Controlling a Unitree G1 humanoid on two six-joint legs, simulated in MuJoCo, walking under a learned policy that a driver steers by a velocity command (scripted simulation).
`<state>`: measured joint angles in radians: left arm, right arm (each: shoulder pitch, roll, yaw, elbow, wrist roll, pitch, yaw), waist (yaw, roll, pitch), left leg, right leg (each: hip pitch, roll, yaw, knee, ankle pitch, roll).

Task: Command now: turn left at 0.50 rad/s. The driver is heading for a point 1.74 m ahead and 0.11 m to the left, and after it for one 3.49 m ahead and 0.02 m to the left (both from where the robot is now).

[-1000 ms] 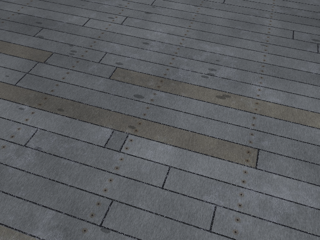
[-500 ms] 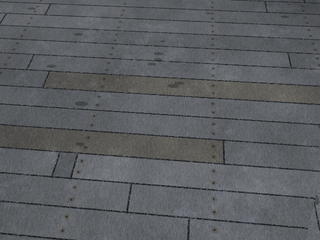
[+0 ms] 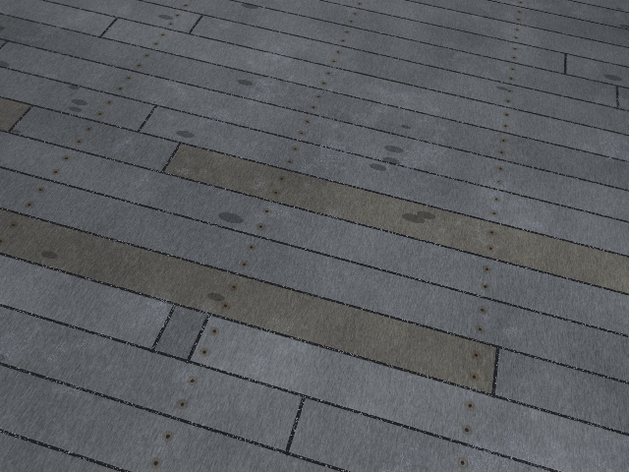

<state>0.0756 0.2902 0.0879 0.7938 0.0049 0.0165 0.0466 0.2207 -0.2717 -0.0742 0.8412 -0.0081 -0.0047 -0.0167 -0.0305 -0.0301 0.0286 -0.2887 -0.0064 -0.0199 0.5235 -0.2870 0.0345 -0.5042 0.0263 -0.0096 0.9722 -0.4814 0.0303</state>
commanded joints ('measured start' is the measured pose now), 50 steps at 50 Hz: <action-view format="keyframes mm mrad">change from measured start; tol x16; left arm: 1 -42 81 25 -72 1 -12 9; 50 104 63 -27 54 4 -33 -17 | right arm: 1 -44 -164 -39 -90 26 -17 -17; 50 -19 -73 21 -86 -4 -23 -3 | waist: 1 24 128 -132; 17 51 209 -138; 21 9 -220 -153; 34 22 -136 -86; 37 106 191 -137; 50 46 57 -19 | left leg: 1 246 255 -287 -138 684 188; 17 148 139 -442 -50 485 133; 21 -266 -97 -178 506 -427 -60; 25 -246 -60 -163 659 -205 -116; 32 -5 -4 5 101 -104 -118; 36 302 140 -153 -149 411 -10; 40 51 94 -135 -155 34 27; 50 47 65 -107 -122 135 13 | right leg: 1 -193 -26 81 152 35 26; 16 129 26 85 -414 173 30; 18 299 -14 79 -624 401 -6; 20 497 -355 448 -619 853 -230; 34 321 -207 208 -580 584 -212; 37 227 -63 53 -514 218 -40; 50 317 -67 58 -509 381 2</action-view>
